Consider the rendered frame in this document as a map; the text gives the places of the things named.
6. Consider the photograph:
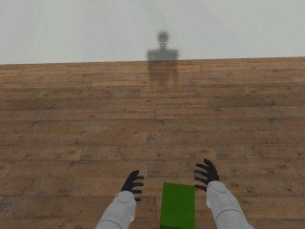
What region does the robot right hand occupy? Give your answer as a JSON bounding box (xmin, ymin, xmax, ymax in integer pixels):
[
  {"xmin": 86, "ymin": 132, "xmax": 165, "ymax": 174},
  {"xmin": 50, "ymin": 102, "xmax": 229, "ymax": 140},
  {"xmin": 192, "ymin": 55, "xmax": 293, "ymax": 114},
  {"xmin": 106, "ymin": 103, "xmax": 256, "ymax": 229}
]
[{"xmin": 194, "ymin": 158, "xmax": 220, "ymax": 192}]

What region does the robot left forearm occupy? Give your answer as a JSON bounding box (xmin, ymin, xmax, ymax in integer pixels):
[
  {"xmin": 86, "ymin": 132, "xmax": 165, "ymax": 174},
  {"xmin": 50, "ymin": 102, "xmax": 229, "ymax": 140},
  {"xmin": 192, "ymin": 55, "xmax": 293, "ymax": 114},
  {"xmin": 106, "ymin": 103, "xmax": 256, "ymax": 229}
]
[{"xmin": 95, "ymin": 191, "xmax": 136, "ymax": 229}]

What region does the robot right forearm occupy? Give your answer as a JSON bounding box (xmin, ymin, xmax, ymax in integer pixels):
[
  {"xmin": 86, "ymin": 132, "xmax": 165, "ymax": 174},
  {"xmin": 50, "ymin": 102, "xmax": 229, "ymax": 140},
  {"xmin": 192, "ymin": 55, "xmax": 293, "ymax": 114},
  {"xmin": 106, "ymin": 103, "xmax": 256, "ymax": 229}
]
[{"xmin": 206, "ymin": 180, "xmax": 254, "ymax": 229}]

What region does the carton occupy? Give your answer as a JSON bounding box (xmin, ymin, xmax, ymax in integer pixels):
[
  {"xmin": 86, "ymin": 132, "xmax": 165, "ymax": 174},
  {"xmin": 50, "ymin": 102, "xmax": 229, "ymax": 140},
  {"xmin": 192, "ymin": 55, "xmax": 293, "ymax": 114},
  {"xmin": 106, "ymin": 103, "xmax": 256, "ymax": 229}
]
[{"xmin": 159, "ymin": 182, "xmax": 195, "ymax": 229}]

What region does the robot left hand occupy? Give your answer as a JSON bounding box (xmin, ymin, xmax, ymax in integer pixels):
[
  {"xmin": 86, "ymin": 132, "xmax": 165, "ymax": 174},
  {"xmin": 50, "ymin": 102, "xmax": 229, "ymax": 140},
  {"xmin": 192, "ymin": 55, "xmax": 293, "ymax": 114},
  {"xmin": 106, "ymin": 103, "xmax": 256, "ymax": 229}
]
[{"xmin": 120, "ymin": 170, "xmax": 144, "ymax": 201}]

